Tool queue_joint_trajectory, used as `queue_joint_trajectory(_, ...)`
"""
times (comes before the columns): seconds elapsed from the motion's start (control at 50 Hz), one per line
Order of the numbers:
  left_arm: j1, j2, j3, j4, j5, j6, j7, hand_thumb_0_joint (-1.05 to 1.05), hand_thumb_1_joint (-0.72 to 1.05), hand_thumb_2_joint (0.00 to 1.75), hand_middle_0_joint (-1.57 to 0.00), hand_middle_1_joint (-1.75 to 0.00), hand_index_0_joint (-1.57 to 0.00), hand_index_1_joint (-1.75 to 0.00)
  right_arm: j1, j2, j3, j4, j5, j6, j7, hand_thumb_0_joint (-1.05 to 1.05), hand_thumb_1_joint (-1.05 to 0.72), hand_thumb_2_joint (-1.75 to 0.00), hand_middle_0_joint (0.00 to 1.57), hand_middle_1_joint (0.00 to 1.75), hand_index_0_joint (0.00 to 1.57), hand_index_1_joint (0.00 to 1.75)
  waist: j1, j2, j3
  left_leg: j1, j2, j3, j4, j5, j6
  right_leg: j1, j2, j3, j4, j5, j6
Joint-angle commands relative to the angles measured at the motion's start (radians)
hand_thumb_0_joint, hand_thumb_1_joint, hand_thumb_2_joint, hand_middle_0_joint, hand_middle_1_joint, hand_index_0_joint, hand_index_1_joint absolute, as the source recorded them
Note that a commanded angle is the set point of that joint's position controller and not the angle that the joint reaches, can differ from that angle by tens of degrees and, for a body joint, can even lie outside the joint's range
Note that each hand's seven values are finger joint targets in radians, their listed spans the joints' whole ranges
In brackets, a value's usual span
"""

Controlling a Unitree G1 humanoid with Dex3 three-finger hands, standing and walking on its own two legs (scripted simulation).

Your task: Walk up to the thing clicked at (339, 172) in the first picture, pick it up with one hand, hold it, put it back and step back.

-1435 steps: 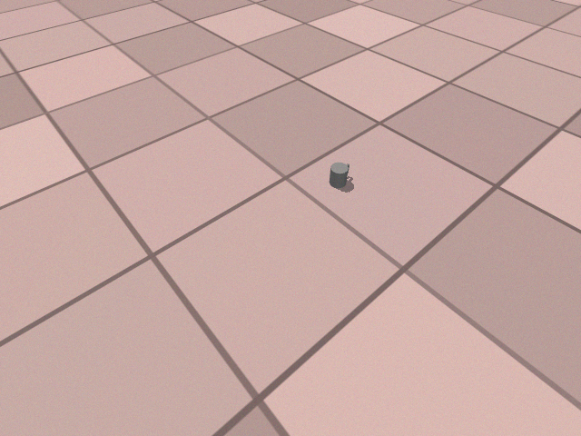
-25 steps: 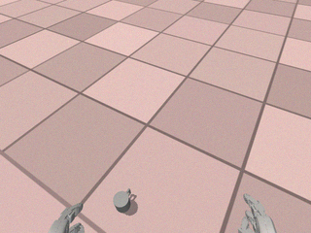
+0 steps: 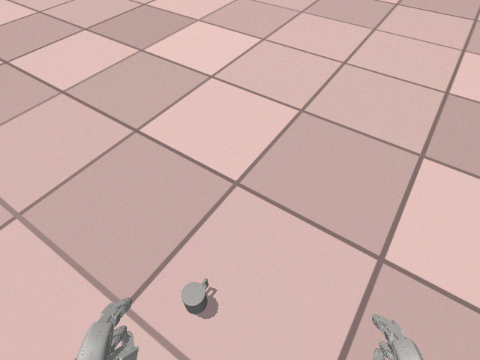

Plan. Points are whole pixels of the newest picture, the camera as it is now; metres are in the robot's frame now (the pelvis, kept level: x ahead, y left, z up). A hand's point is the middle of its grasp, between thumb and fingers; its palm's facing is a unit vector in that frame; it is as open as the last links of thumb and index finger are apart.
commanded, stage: stand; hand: left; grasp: from above
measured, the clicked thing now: (197, 294) +0.48 +0.19 -0.67
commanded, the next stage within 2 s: none
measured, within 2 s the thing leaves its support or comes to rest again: neither
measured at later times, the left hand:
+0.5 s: hand out of the picture +0.04 +0.23 -0.11, palm faces +0.06 -0.95 -0.32, open 7.4 cm
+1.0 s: hand out of the picture +0.04 +0.25 -0.10, palm faces +0.04 -0.94 -0.35, open 7.4 cm
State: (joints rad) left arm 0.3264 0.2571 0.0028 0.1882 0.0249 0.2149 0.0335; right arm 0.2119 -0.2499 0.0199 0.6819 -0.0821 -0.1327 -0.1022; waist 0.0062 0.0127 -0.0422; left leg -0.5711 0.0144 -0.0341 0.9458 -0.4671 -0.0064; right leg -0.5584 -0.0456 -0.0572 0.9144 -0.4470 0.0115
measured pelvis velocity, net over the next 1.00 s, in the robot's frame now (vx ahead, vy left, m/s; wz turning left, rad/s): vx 0.00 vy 0.00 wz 0.01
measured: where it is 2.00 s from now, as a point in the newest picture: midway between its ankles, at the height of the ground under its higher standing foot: outside the picture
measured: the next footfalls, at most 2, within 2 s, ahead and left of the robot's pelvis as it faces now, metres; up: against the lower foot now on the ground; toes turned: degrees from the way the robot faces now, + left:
none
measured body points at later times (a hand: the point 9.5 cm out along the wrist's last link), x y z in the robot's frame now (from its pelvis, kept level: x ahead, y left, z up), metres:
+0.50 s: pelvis +0.00 +0.00 +0.05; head +0.00 +0.00 +0.50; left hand +0.03 +0.28 -0.09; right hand +0.07 -0.27 -0.09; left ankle +0.01 +0.12 -0.69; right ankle +0.01 -0.13 -0.69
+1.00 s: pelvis +0.00 +0.00 +0.06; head +0.00 -0.01 +0.51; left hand +0.04 +0.29 -0.08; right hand +0.06 -0.29 -0.09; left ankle +0.01 +0.12 -0.69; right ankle +0.01 -0.13 -0.69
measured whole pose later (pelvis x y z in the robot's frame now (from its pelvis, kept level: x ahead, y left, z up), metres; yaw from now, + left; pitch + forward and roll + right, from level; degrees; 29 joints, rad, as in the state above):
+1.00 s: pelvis +0.00 +0.00 +0.06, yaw +1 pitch -4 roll +0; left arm 0.15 0.31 0.04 1.16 0.02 0.00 0.02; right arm 0.16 -0.31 -0.02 1.13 -0.02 0.00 -0.01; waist 0.01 0.02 0.06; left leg -0.12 0.00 -0.03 0.37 -0.19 -0.01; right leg -0.11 -0.05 -0.07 0.36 -0.18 0.02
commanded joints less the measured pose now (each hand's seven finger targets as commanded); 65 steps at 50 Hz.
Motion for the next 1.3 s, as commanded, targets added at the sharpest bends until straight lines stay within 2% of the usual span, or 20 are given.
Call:
queue_joint_trajectory(0.0,-0.094,0.178,0.09,0.178,0.039,-0.163,0.006,0.0,0.9,0.9,-0.2,-0.3,-0.2,-0.3,-0.038,-0.192,-0.095,-0.003,0.015,0.033,0.066,0.0,-0.9,-0.9,0.2,0.3,0.2,0.3,0.022,-0.03,-0.099,0.16,0.006,-0.029,-0.227,0.299,0.072,0.208,-0.052,0.121,-0.205,0.233,-0.07)
queue_joint_trajectory(0.06,-0.116,0.163,0.089,0.313,0.025,-0.177,0.006,0.0,0.9,0.9,-0.2,-0.3,-0.2,-0.3,-0.066,-0.194,-0.106,0.039,0.027,0.045,0.085,0.0,-0.9,-0.9,0.2,0.3,0.2,0.3,0.039,0.003,-0.076,0.187,0.041,-0.088,-0.315,0.271,0.075,0.218,-0.029,0.074,-0.22,0.169,-0.04)
queue_joint_trajectory(0.12,-0.136,0.161,0.089,0.433,0.026,-0.202,0.006,0.0,0.9,0.9,-0.2,-0.3,-0.2,-0.3,-0.075,-0.197,-0.106,0.089,0.024,0.059,0.084,0.0,-0.9,-0.9,0.2,0.3,0.2,0.3,0.032,0.037,-0.049,0.209,0.053,-0.101,-0.369,0.296,0.071,0.265,-0.029,0.069,-0.269,0.215,-0.027)
queue_joint_trajectory(0.18,-0.144,0.167,0.088,0.531,0.024,-0.22,0.006,0.0,0.9,0.9,-0.2,-0.3,-0.2,-0.3,-0.072,-0.196,-0.105,0.133,0.03,0.076,0.079,0.0,-0.9,-0.9,0.2,0.3,0.2,0.3,0.025,0.006,-0.018,0.252,0.045,-0.084,-0.391,0.307,0.062,0.291,-0.044,0.08,-0.347,0.252,-0.032)
queue_joint_trajectory(0.22,-0.153,0.181,0.09,0.584,0.02,-0.228,0.007,0.0,0.9,0.9,-0.2,-0.3,-0.2,-0.3,-0.046,-0.196,-0.103,0.163,0.035,0.084,0.074,0.0,-0.9,-0.9,0.2,0.3,0.2,0.3,0.01,-0.017,-0.023,0.292,0.045,-0.076,-0.403,0.366,0.056,0.328,-0.057,0.089,-0.374,0.315,-0.036)
queue_joint_trajectory(0.24,-0.142,0.177,0.087,0.613,0.017,-0.23,0.008,0.0,0.9,0.9,-0.2,-0.3,-0.2,-0.3,-0.046,-0.202,-0.102,0.181,0.036,0.085,0.073,0.0,-0.9,-0.9,0.2,0.3,0.2,0.3,0.015,-0.003,-0.024,0.314,0.048,-0.076,-0.413,0.393,0.054,0.341,-0.059,0.086,-0.39,0.345,-0.035)
queue_joint_trajectory(0.3,-0.152,0.199,0.086,0.68,0.013,-0.233,0.013,0.0,0.9,0.9,-0.2,-0.3,-0.2,-0.3,-0.045,-0.203,-0.1,0.219,0.041,0.098,0.069,0.0,-0.9,-0.9,0.2,0.3,0.2,0.3,0.003,-0.026,-0.003,0.365,0.05,-0.068,-0.445,0.393,0.051,0.357,-0.073,0.097,-0.454,0.359,-0.038)
queue_joint_trajectory(0.4,-0.154,0.2,0.076,0.778,0.009,-0.226,0.013,0.0,0.9,0.9,-0.2,-0.3,-0.2,-0.3,-0.069,-0.215,-0.093,0.276,0.047,0.109,0.068,0.0,-0.9,-0.9,0.2,0.3,0.2,0.3,0.014,0.009,0.063,0.349,0.065,-0.089,-0.561,0.294,0.041,0.405,-0.061,0.079,-0.523,0.256,-0.022)
queue_joint_trajectory(0.46,-0.155,0.207,0.072,0.821,0.009,-0.23,0.009,0.0,0.9,0.9,-0.2,-0.3,-0.2,-0.3,-0.063,-0.218,-0.09,0.307,0.052,0.112,0.069,0.0,-0.9,-0.9,0.2,0.3,0.2,0.3,0.013,0.004,0.075,0.369,0.066,-0.088,-0.587,0.286,0.035,0.425,-0.069,0.084,-0.559,0.245,-0.021)
queue_joint_trajectory(0.5,-0.162,0.215,0.072,0.841,0.011,-0.228,0.007,0.0,0.9,0.9,-0.2,-0.3,-0.2,-0.3,-0.066,-0.223,-0.09,0.322,0.053,0.116,0.069,0.0,-0.9,-0.9,0.2,0.3,0.2,0.3,0.013,0.009,0.102,0.354,0.066,-0.092,-0.616,0.225,0.031,0.42,-0.062,0.081,-0.576,0.202,-0.017)
queue_joint_trajectory(0.6,-0.158,0.207,0.066,0.886,0.008,-0.231,0.007,0.0,0.9,0.9,-0.2,-0.3,-0.2,-0.3,-0.08,-0.224,-0.085,0.346,0.055,0.112,0.07,0.0,-0.9,-0.9,0.2,0.3,0.2,0.3,0.019,0.0,0.081,0.386,0.078,-0.097,-0.631,0.288,0.036,0.454,-0.075,0.08,-0.599,0.269,-0.015)
queue_joint_trajectory(0.68,-0.188,0.223,0.068,0.898,0.006,-0.229,0.004,0.0,0.9,0.9,-0.2,-0.3,-0.2,-0.3,-0.071,-0.228,-0.083,0.363,0.053,0.113,0.071,0.0,-0.9,-0.9,0.2,0.3,0.2,0.3,0.011,0.006,0.103,0.369,0.079,-0.097,-0.66,0.248,0.03,0.45,-0.075,0.083,-0.612,0.241,-0.017)
queue_joint_trajectory(0.72,-0.173,0.216,0.064,0.909,0.005,-0.229,0.001,0.0,0.9,0.9,-0.2,-0.3,-0.2,-0.3,-0.084,-0.238,-0.081,0.369,0.055,0.113,0.073,0.0,-0.9,-0.9,0.2,0.3,0.2,0.3,0.02,0.021,0.105,0.366,0.081,-0.104,-0.671,0.224,0.03,0.454,-0.068,0.075,-0.613,0.241,-0.012)
queue_joint_trajectory(0.78,-0.191,0.235,0.067,0.917,0.007,-0.232,0.001,0.0,0.9,0.9,-0.2,-0.3,-0.2,-0.3,-0.086,-0.234,-0.078,0.372,0.057,0.114,0.075,0.0,-0.9,-0.9,0.2,0.3,0.2,0.3,0.014,-0.017,0.1,0.379,0.079,-0.099,-0.667,0.245,0.03,0.447,-0.072,0.077,-0.623,0.227,-0.01)
queue_joint_trajectory(0.86,-0.195,0.233,0.064,0.926,0.004,-0.23,-0.001,0.0,0.9,0.9,-0.2,-0.3,-0.2,-0.3,-0.09,-0.243,-0.076,0.38,0.057,0.115,0.075,0.0,-0.9,-0.9,0.2,0.3,0.2,0.3,0.013,0.003,0.097,0.379,0.086,-0.101,-0.672,0.229,0.031,0.448,-0.078,0.084,-0.628,0.219,-0.015)
queue_joint_trajectory(0.94,-0.213,0.239,0.062,0.924,0.001,-0.236,-0.002,0.0,0.9,0.9,-0.2,-0.3,-0.2,-0.3,-0.092,-0.245,-0.072,0.384,0.059,0.112,0.078,0.0,-0.9,-0.9,0.2,0.3,0.2,0.3,0.008,-0.014,0.075,0.397,0.086,-0.091,-0.653,0.306,0.033,0.465,-0.085,0.089,-0.638,0.26,-0.015)
queue_joint_trajectory(1.0,-0.222,0.249,0.064,0.927,-0.001,-0.236,-0.003,0.0,0.9,0.9,-0.2,-0.3,-0.2,-0.3,-0.087,-0.249,-0.069,0.391,0.058,0.112,0.077,0.0,-0.9,-0.9,0.2,0.3,0.2,0.3,0.005,-0.005,0.075,0.398,0.086,-0.089,-0.66,0.309,0.03,0.468,-0.087,0.091,-0.638,0.271,-0.016)
queue_joint_trajectory(1.12,-0.228,0.249,0.064,0.929,-0.006,-0.235,-0.005,0.0,0.9,0.9,-0.2,-0.3,-0.2,-0.3,-0.1,-0.261,-0.064,0.396,0.06,0.107,0.076,0.0,-0.9,-0.9,0.2,0.3,0.2,0.3,0.009,0.011,0.045,0.415,0.094,-0.084,-0.661,0.392,0.03,0.499,-0.09,0.085,-0.627,0.354,-0.018)
queue_joint_trajectory(1.24,-0.241,0.254,0.064,0.931,-0.007,-0.234,-0.008,0.0,0.9,0.9,-0.2,-0.3,-0.2,-0.3,-0.1,-0.26,-0.058,0.403,0.062,0.106,0.075,0.0,-0.9,-0.9,0.2,0.3,0.2,0.3,0.006,-0.004,0.05,0.421,0.096,-0.083,-0.666,0.39,0.026,0.494,-0.09,0.085,-0.632,0.338,-0.016)
queue_joint_trajectory(1.28,-0.239,0.251,0.064,0.928,-0.006,-0.237,-0.008,0.0,0.9,0.9,-0.2,-0.3,-0.2,-0.3,-0.114,-0.274,-0.061,0.4,0.063,0.105,0.075,0.0,-0.9,-0.9,0.2,0.3,0.2,0.3,0.008,-0.007,0.023,0.449,0.104,-0.081,-0.648,0.447,0.032,0.496,-0.094,0.084,-0.63,0.387,-0.016)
